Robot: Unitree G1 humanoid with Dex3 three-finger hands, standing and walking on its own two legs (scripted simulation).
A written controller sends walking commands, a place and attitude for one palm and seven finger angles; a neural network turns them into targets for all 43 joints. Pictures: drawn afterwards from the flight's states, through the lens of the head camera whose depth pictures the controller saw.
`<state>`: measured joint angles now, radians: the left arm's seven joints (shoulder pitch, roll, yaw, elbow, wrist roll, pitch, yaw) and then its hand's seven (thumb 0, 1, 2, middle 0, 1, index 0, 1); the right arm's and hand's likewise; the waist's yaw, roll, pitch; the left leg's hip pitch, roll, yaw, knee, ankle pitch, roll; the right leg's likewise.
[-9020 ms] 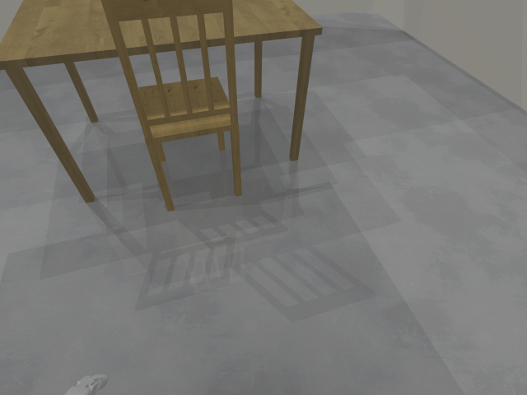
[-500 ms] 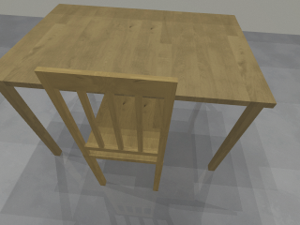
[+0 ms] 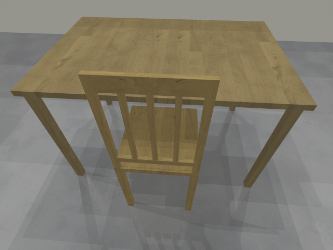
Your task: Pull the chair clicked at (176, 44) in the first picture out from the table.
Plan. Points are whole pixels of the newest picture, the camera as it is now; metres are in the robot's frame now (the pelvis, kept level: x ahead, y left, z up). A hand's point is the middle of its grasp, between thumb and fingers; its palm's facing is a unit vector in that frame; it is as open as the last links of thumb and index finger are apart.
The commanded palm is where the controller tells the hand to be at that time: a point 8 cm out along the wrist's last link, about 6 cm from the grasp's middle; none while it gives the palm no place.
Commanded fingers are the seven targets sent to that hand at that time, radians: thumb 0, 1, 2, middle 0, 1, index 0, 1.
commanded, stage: come to a stop and stand still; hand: left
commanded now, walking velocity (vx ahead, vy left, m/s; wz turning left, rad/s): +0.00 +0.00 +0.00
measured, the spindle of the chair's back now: (152, 131) +0.50 +0.08 -0.06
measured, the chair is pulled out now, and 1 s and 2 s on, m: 0.00 0.00 0.00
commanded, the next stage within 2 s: look again from close up in 0.94 s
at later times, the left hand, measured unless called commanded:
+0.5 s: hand out of the picture +0.02 +0.18 -0.18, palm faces +0.00 -0.99 -0.16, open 7.4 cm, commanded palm none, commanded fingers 0.00 0.90 0.90 -0.20 -0.30 -0.20 -0.30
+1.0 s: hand out of the picture +0.05 +0.18 -0.17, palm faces +0.00 -0.98 -0.20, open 7.4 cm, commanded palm none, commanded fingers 0.00 0.90 0.90 -0.20 -0.30 -0.20 -0.30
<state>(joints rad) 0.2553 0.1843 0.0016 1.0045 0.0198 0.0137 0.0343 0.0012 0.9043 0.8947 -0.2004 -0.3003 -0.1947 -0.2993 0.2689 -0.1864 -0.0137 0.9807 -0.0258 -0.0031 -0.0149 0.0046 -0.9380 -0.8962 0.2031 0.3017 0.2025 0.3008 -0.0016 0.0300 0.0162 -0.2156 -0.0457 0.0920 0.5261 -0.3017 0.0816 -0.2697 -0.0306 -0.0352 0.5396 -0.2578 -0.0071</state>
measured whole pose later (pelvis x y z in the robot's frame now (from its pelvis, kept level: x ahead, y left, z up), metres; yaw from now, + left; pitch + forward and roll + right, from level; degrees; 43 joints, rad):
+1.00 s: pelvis +0.04 +0.01 +0.00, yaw -1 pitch -1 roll +0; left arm 0.26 0.15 -0.01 1.12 0.01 0.00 0.04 0.00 0.92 0.89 -0.20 -0.30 -0.19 -0.30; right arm 0.26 -0.15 0.01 1.14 -0.01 -0.03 -0.04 0.01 -0.92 -0.90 0.20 0.30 0.20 0.30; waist 0.00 0.00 0.05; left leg -0.10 -0.07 0.10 0.41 -0.31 0.09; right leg -0.18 -0.05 -0.02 0.49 -0.29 0.03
